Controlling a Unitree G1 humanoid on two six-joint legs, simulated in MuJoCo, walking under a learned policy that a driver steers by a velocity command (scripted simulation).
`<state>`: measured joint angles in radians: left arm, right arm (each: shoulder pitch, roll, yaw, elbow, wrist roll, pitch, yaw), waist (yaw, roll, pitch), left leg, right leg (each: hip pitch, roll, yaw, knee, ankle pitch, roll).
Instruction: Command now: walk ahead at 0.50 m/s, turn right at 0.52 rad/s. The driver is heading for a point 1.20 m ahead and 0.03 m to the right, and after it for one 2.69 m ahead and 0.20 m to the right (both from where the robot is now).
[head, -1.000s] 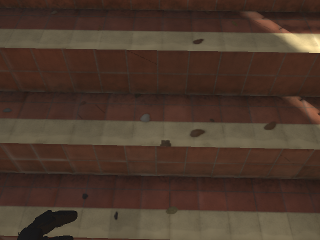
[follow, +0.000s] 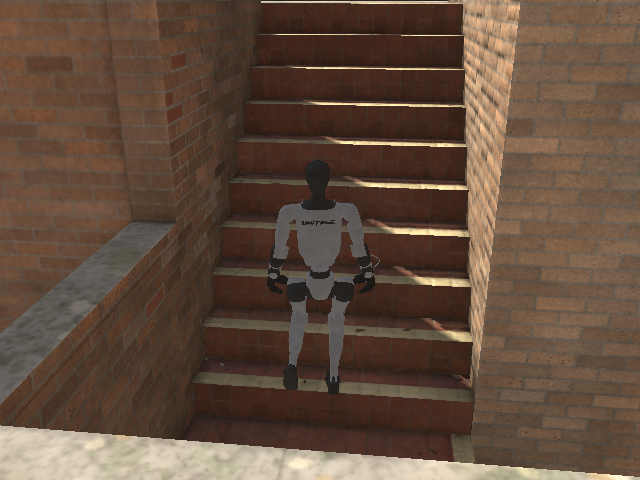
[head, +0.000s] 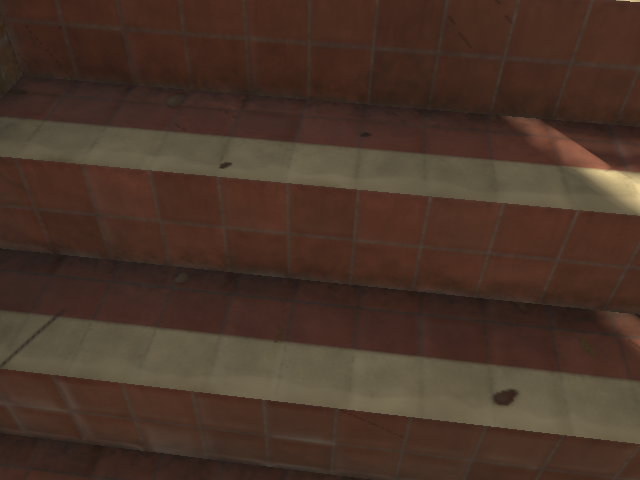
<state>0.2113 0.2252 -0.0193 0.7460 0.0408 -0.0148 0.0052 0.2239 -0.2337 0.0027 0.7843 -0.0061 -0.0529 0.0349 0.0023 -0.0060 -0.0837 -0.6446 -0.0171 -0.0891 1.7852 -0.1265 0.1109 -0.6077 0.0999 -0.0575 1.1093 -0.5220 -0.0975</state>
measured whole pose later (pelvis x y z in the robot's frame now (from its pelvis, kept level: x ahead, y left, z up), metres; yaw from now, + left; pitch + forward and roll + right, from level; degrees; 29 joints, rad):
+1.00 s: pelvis +0.41 -0.05 +0.39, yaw -4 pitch +2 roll +0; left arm 0.05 0.18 0.01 0.72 0.04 0.01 0.07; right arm 0.26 -0.23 -0.06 0.79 -0.01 0.03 -0.03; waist -0.02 -0.02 -0.04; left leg -0.71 -0.02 -0.06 1.65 -0.21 0.05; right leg -0.73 -0.19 -0.15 1.21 -0.49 -0.01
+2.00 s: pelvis +0.71 +0.15 +0.55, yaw -3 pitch +6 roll -8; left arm -0.19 0.06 -0.14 0.66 -0.01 -0.05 -0.08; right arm 0.66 -0.15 0.05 1.18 0.00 -0.03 -0.07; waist -0.05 0.03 -0.16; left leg -0.06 0.09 0.24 0.41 0.10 0.08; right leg -0.82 0.14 -0.28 1.31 -0.67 -0.20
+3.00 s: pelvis +1.17 +0.03 +0.99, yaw -25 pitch +1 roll +0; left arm 0.01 0.13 -0.03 0.67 0.01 0.00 -0.01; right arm 0.40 -0.18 -0.04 1.03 0.04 -0.07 0.01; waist 0.00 0.03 0.05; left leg -0.37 0.07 -0.11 1.42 -0.13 -0.03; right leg -0.84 -0.15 -0.14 1.23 -0.41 -0.05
